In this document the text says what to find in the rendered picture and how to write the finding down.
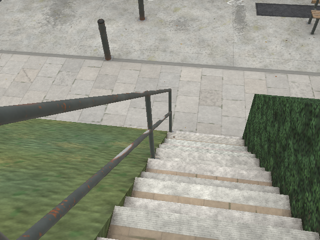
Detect stairs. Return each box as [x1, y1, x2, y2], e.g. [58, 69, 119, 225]
[96, 130, 320, 240]

